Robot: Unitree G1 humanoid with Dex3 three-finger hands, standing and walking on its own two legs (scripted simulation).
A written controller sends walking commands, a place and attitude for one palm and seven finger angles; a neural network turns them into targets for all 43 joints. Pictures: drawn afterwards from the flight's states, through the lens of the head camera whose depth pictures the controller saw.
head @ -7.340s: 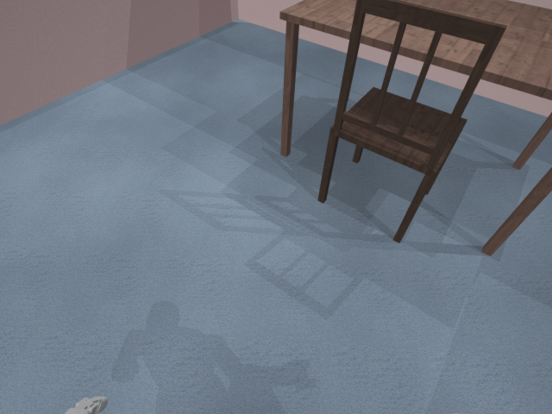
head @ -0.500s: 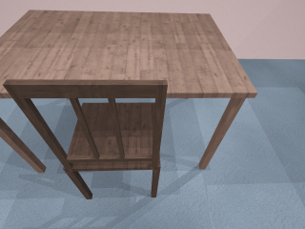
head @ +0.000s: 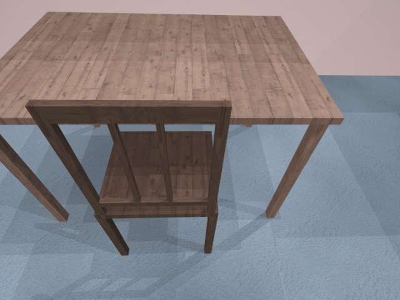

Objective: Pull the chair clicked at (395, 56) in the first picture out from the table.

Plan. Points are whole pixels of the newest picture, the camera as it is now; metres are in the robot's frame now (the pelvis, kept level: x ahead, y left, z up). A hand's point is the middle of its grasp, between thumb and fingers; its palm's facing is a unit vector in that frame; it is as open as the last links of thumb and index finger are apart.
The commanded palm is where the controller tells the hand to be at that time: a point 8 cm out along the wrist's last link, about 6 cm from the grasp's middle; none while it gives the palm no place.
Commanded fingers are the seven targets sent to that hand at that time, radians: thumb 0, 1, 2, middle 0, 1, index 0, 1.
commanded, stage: look again from close up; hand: left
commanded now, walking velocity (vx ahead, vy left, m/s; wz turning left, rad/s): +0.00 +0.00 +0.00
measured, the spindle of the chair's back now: (127, 168) +0.44 +0.23 -0.07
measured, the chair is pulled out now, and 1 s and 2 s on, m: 0.00 0.00 0.00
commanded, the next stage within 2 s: raise the hand toward the chair's back in 0.06 s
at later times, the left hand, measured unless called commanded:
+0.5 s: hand (129, 266) +0.19 +0.15 -0.03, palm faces +0.06 -1.00 -0.05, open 8.6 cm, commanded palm +0.12 +0.22 -0.06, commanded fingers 0.00 0.48 0.72 -0.16 -0.23 -0.16 -0.23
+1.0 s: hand (116, 277) +0.17 +0.18 -0.05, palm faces +0.10 -0.99 -0.05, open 12.9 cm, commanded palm +0.13 +0.23 -0.05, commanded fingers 0.00 -0.10 0.47 -0.10 -0.14 -0.10 -0.14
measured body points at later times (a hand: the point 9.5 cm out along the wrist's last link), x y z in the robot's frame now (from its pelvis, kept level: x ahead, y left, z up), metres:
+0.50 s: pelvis -0.04 -0.04 -0.08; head +0.01 -0.04 +0.37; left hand +0.18 +0.20 -0.03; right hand +0.17 -0.29 -0.14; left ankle +0.03 +0.09 -0.74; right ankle -0.06 -0.14 -0.74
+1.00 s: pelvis -0.05 -0.04 -0.10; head +0.03 -0.04 +0.35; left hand +0.16 +0.23 -0.05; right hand +0.11 -0.27 -0.20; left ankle +0.03 +0.09 -0.74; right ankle -0.06 -0.14 -0.74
